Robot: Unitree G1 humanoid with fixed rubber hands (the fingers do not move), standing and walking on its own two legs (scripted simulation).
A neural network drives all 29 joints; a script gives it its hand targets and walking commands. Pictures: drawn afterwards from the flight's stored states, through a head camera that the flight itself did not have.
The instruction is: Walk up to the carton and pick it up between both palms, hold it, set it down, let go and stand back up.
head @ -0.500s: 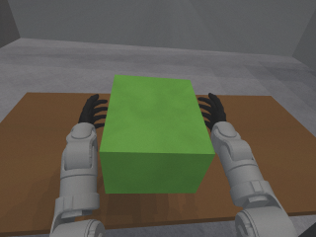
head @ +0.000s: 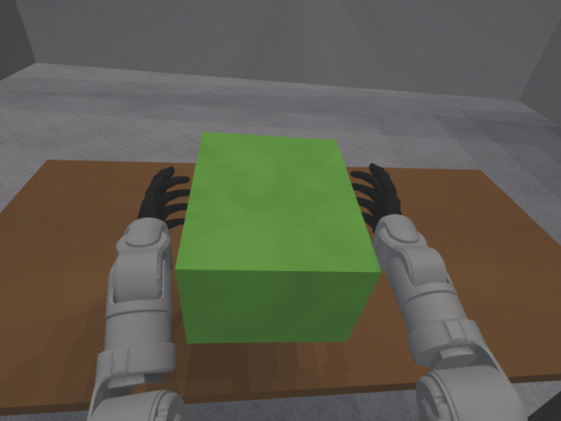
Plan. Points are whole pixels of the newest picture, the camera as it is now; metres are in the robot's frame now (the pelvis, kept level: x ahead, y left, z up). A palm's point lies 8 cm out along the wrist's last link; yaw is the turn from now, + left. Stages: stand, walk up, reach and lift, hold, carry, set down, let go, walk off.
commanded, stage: hold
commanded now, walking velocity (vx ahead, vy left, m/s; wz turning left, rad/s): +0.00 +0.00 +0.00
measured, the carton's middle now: (270, 230) +0.39 +0.01 +0.12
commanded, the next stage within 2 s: none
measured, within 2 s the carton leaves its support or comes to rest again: neither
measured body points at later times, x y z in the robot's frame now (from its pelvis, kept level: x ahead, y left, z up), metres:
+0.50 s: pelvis +0.00 +0.00 +0.00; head -0.05 +0.03 +0.45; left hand +0.37 +0.17 +0.17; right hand +0.38 -0.15 +0.18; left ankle +0.03 +0.11 -0.75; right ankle -0.01 -0.11 -0.75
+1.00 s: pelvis +0.00 +0.00 +0.00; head -0.05 +0.03 +0.45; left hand +0.37 +0.17 +0.17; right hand +0.38 -0.15 +0.18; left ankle +0.03 +0.11 -0.75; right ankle -0.01 -0.11 -0.75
